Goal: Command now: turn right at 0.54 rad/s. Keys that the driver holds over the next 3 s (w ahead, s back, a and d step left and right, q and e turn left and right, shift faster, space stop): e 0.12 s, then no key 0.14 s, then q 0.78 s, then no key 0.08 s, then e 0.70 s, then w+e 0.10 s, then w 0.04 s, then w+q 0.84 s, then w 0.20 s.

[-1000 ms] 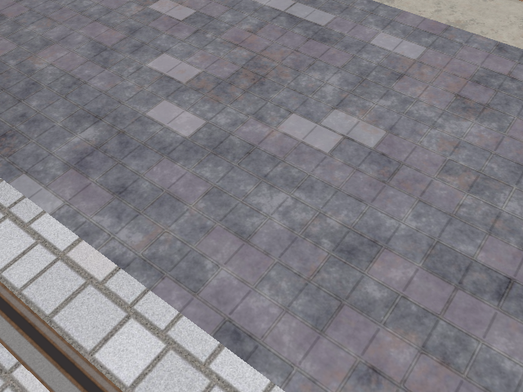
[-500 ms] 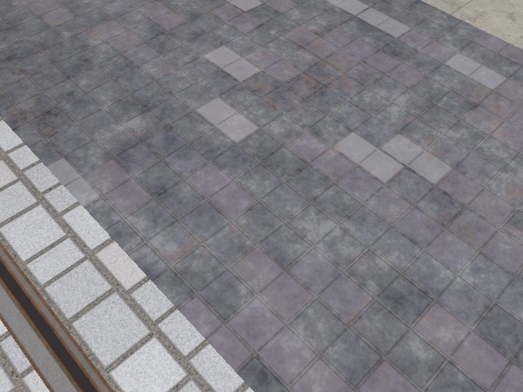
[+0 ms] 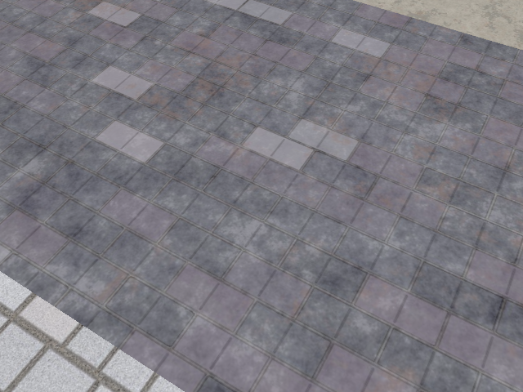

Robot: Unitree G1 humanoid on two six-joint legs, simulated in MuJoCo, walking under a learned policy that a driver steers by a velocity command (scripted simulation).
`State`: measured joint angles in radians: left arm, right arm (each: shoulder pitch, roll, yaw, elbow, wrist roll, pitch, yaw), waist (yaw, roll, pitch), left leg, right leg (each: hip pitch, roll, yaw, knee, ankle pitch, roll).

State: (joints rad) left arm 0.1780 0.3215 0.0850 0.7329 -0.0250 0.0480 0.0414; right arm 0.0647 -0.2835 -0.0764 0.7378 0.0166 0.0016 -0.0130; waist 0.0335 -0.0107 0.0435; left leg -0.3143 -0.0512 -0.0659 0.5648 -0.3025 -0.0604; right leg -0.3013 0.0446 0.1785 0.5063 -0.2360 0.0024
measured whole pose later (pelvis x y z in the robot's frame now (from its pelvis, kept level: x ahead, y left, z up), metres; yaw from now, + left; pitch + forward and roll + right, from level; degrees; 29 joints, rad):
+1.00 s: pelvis -0.02 +0.04 +0.01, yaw +12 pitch +1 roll -3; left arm 0.08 0.33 0.10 0.75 0.00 0.02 0.06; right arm 0.20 -0.30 -0.05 0.71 0.01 0.01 -0.02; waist -0.02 -0.03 0.07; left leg -0.24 -0.06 -0.08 0.42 -0.20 0.09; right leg -0.52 0.00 0.07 1.06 -0.35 0.09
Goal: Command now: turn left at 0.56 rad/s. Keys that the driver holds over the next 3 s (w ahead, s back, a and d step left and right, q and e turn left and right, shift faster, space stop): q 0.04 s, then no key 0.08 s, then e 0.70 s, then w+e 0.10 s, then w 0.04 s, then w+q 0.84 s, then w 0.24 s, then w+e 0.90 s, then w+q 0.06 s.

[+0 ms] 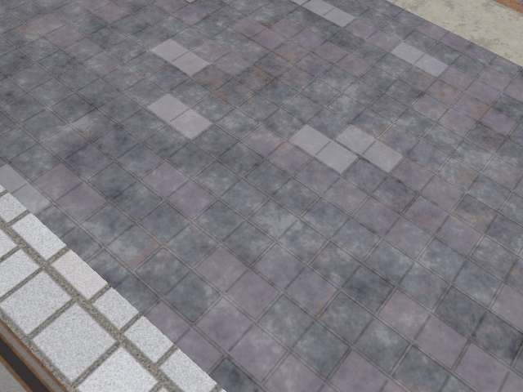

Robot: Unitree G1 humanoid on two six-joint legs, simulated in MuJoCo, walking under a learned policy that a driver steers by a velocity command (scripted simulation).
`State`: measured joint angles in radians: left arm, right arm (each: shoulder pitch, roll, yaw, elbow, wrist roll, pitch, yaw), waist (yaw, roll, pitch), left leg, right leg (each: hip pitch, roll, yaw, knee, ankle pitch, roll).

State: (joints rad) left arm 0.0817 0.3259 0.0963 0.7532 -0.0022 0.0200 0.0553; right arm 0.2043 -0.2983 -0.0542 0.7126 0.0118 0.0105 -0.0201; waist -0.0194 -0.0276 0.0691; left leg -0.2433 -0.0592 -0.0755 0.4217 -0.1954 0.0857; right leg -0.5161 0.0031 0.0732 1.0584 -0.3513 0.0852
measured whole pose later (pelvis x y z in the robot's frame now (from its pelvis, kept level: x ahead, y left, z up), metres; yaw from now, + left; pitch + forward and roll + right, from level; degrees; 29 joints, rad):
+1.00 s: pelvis +0.05 -0.10 -0.01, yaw -18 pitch +1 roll +1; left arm 0.25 0.29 0.05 0.67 -0.01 -0.01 -0.01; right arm 0.18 -0.34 -0.08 0.73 0.01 -0.02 0.00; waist 0.00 0.04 0.04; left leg -0.48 0.04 -0.01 1.04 -0.40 -0.01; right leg -0.25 0.04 0.03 0.48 -0.26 -0.07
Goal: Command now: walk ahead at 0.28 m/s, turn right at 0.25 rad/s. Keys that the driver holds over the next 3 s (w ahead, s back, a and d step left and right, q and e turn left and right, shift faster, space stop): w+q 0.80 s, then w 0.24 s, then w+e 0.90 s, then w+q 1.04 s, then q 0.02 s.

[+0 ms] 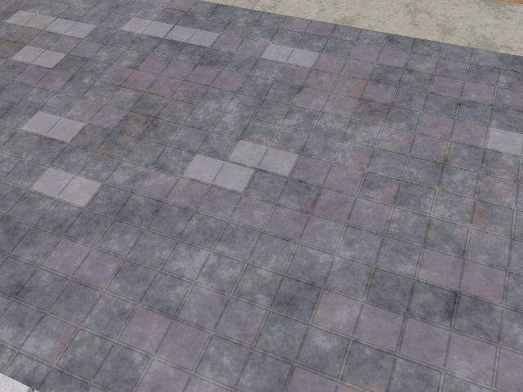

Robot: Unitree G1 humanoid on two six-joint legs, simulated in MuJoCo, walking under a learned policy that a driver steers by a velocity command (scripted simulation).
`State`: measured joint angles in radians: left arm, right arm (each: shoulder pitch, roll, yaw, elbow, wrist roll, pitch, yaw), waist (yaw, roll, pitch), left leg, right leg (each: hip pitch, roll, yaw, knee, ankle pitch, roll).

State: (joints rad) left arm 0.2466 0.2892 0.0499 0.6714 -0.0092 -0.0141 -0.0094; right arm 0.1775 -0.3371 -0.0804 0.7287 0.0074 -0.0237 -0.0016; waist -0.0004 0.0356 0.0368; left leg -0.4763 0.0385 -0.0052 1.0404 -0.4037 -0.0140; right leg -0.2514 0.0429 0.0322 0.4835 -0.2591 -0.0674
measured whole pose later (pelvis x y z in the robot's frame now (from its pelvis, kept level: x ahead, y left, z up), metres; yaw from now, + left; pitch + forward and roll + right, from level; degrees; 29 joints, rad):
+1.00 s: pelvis +0.51 +0.10 -0.01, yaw +25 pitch +1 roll -1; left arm 0.19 0.28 0.05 0.68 0.01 -0.11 -0.03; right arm 0.34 -0.30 -0.05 0.74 0.03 -0.04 -0.01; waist -0.02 0.03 0.02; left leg -0.35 -0.05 -0.12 1.17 -0.42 0.03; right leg -0.37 0.04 -0.01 0.52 -0.18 -0.04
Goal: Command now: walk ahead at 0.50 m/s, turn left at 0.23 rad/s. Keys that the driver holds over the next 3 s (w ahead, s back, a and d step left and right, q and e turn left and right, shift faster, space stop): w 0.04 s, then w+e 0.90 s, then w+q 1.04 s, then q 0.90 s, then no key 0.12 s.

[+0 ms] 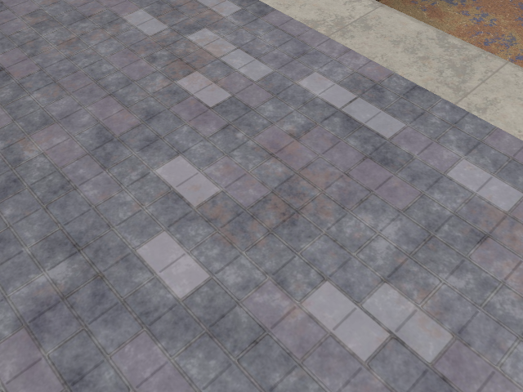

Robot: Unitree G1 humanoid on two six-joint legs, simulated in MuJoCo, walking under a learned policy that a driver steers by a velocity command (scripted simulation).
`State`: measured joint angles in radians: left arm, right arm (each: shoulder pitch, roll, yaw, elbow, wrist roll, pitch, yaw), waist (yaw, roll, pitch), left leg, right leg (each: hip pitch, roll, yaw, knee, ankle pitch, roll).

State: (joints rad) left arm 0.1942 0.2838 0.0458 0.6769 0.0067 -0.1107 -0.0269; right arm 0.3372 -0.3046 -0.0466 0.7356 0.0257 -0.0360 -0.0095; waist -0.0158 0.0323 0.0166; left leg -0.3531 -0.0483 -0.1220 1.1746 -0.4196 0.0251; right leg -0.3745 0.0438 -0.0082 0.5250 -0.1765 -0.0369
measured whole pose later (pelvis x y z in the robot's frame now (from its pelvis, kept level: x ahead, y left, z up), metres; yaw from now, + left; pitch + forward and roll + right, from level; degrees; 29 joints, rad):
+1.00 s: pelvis +0.49 -0.09 +0.00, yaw -27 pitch +1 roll +1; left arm 0.20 0.30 0.06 0.63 -0.01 -0.04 -0.04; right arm 0.23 -0.31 -0.06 0.77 0.02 -0.10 0.01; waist -0.02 0.01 0.08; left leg -0.39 0.07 -0.02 1.19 -0.39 0.00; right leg -0.39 0.07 -0.01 0.55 -0.18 -0.09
